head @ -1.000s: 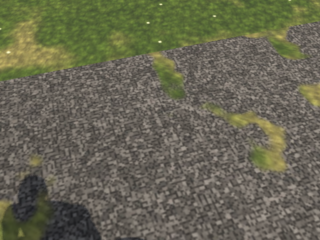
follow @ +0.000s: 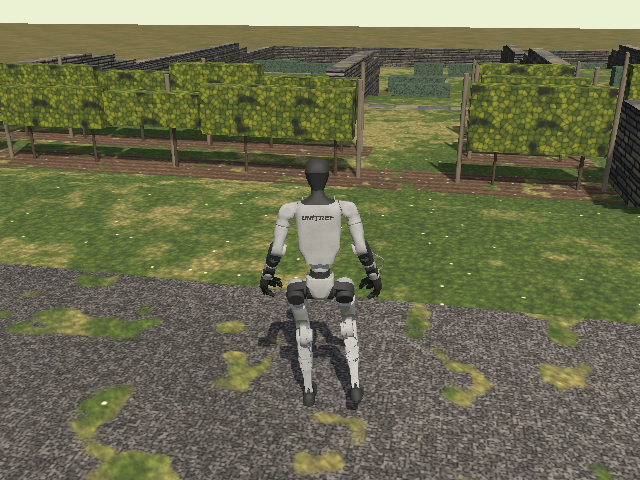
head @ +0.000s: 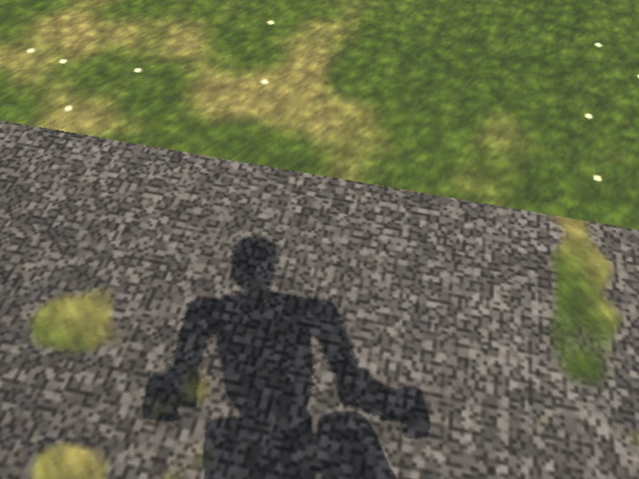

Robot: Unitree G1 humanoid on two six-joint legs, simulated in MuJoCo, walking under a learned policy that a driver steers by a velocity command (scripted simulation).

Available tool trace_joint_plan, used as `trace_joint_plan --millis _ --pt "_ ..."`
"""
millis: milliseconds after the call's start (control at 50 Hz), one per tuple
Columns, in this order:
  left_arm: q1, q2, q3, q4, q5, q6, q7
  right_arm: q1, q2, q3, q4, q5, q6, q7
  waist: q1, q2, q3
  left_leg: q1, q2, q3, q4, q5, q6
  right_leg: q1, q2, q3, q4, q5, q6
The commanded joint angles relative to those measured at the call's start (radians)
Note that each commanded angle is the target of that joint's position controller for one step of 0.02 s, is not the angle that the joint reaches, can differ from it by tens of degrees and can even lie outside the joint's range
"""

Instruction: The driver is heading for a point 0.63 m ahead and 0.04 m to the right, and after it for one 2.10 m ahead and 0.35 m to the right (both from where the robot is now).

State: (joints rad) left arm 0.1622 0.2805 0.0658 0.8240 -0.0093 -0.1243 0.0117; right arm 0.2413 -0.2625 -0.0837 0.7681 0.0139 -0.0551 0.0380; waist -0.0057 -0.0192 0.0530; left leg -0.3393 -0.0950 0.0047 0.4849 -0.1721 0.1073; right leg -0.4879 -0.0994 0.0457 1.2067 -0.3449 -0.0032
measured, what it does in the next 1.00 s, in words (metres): walks ahead: right foot, then left foot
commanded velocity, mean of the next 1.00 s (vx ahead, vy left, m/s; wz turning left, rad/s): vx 0.43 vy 0.00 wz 0.08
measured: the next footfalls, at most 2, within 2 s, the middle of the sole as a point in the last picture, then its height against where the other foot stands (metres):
right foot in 0.38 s outside the picture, level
left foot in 0.90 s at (261, 383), level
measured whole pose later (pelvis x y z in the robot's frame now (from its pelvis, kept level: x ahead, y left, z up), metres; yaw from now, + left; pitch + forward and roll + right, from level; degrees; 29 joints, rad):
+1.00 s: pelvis +0.51 +0.01 +0.00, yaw +1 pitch +3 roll -1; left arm 0.34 0.27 0.04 0.84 0.05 -0.08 -0.03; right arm 0.06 -0.23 -0.04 0.70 -0.03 -0.11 -0.02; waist 0.06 -0.01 0.03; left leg -0.44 0.02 0.02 0.45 -0.07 0.03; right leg -0.37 0.04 0.05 1.06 -0.55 0.01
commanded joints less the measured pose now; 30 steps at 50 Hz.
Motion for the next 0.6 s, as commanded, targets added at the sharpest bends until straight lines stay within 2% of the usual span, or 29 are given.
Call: trace_joint_plan --millis 20,60,100,160,200,260,320,340,360,380,400,420,440,460,480,500,520,560,600 --pt "0.045 0.093 0.030 -0.065 0.020 0.010 0.003 -0.016 -0.119 -0.026 -0.083 0.000 -0.028 -0.015 0.037 0.046 -0.123 0.162 0.254 -0.331 -0.254 0.273 0.190 -0.129 -0.037 0.024 -0.088 0.084 0.022" --pt "-0.011 0.074 0.025 -0.088 0.027 0.020 0.006 0.023 -0.140 -0.030 -0.074 0.002 -0.030 -0.031 0.025 0.049 -0.099 0.144 0.236 -0.283 -0.268 0.314 0.183 -0.161 -0.021 0.008 -0.194 0.173 0.045" --pt "-0.081 0.060 0.018 -0.107 0.024 0.020 0.003 0.064 -0.132 -0.026 -0.059 0.002 -0.026 -0.043 -0.006 0.072 -0.081 0.157 0.218 -0.248 -0.269 0.317 0.157 -0.183 -0.007 0.001 -0.338 0.294 0.053" --pt "-0.172 0.037 0.005 -0.129 0.015 0.012 -0.012 0.109 -0.123 -0.019 -0.037 0.003 -0.024 -0.049 -0.051 0.104 -0.059 0.164 0.199 -0.216 -0.272 0.222 0.115 -0.136 0.024 -0.010 -0.544 0.461 0.040" --pt "-0.225 0.041 0.002 -0.145 0.007 0.006 -0.023 0.135 -0.134 -0.019 -0.022 0.003 -0.026 -0.049 -0.075 0.110 -0.033 0.181 0.219 -0.234 -0.274 0.165 0.111 -0.120 0.038 -0.016 -0.613 0.498 0.028" --pt "-0.283 0.058 0.001 -0.175 0.004 -0.006 -0.040 0.180 -0.138 -0.018 0.005 0.004 -0.021 -0.051 -0.098 0.104 -0.005 0.300 0.274 -0.282 -0.222 0.196 0.117 -0.180 0.047 -0.012 -0.670 0.439 -0.002" --pt "-0.263 0.073 0.004 -0.184 0.003 -0.016 -0.053 0.183 -0.151 -0.022 0.018 0.002 -0.008 -0.059 -0.075 0.118 -0.007 0.388 0.313 -0.311 -0.165 0.317 0.098 -0.158 0.063 -0.023 -0.714 0.321 -0.040" --pt "-0.221 0.085 0.009 -0.176 0.003 -0.017 -0.053 0.167 -0.159 -0.024 0.016 0.002 -0.004 -0.060 -0.050 0.129 -0.026 0.390 0.307 -0.302 -0.128 0.432 0.086 -0.087 0.082 -0.041 -0.724 0.283 -0.056" --pt "-0.136 0.105 0.020 -0.155 0.005 -0.018 -0.049 0.144 -0.163 -0.023 0.010 0.001 -0.001 -0.059 -0.001 0.132 -0.077 0.378 0.276 -0.275 -0.043 0.608 0.071 0.049 0.116 -0.073 -0.751 0.288 -0.080" --pt "0.006 0.141 0.037 -0.119 0.012 -0.019 -0.043 0.121 -0.148 -0.015 -0.001 -0.004 0.000 -0.055 0.068 0.114 -0.179 0.313 0.221 -0.232 0.123 0.676 0.044 0.273 0.093 -0.055 -0.742 0.341 -0.119" --pt "0.194 0.197 0.047 -0.095 0.024 -0.016 -0.037 0.116 -0.108 0.004 -0.024 -0.022 -0.003 -0.053 0.135 0.009 -0.330 0.125 0.149 -0.184 0.418 0.409 0.011 0.571 -0.084 0.150 -0.718 0.364 -0.191" --pt "0.266 0.244 0.062 -0.054 0.020 -0.009 -0.045 0.287 -0.013 0.028 -0.009 0.003 -0.020 -0.046 0.062 -0.308 -0.439 -0.262 -0.019 -0.138 0.759 -0.340 -0.064 0.897 -0.300 0.610 -0.805 0.203 -0.355" --pt "0.263 0.146 0.039 -0.053 -0.006 -0.005 -0.048 0.241 -0.105 0.017 0.003 0.015 -0.031 -0.043 0.098 -0.198 -0.372 -0.394 0.034 -0.214 0.855 -0.389 -0.056 0.865 -0.285 0.697 -0.888 -0.006 -0.321" --pt "0.182 0.104 0.025 -0.067 -0.008 0.001 -0.042 0.116 -0.150 0.004 -0.028 0.024 -0.037 -0.039 0.099 -0.104 -0.212 -0.440 0.087 -0.180 0.850 -0.294 -0.052 0.719 -0.247 0.539 -0.912 -0.009 -0.270" --pt "0.108 0.097 0.017 -0.082 0.003 0.008 -0.041 0.051 -0.140 0.007 -0.043 0.014 -0.039 -0.041 0.068 -0.012 -0.131 -0.402 0.138 -0.133 0.799 -0.206 -0.054 0.566 -0.206 0.424 -0.939 0.088 -0.244" --pt "0.075 0.081 0.011 -0.086 0.011 0.010 -0.044 0.023 -0.130 0.003 -0.049 -0.003 -0.039 -0.042 0.045 0.007 -0.079 -0.375 0.166 -0.117 0.739 -0.160 -0.060 0.463 -0.170 0.357 -0.966 0.188 -0.240" --pt "0.064 0.073 0.005 -0.085 0.021 0.007 -0.045 0.043 -0.117 0.000 -0.048 -0.006 -0.034 -0.041 0.015 -0.021 -0.079 -0.319 0.192 -0.115 0.697 -0.129 -0.063 0.406 -0.141 0.303 -0.988 0.255 -0.231" --pt "0.072 0.075 0.005 -0.071 0.014 0.001 -0.046 0.077 -0.081 0.005 -0.037 -0.003 -0.023 -0.043 -0.005 -0.057 -0.086 -0.280 0.204 -0.091 0.635 -0.110 -0.077 0.359 -0.111 0.227 -1.023 0.343 -0.238" --pt "0.093 0.102 0.011 -0.056 0.009 -0.002 -0.041 0.036 -0.068 0.009 -0.052 -0.010 -0.017 -0.046 -0.002 -0.053 -0.069 -0.315 0.217 -0.074 0.560 -0.059 -0.096 0.343 -0.111 0.175 -1.049 0.423 -0.249"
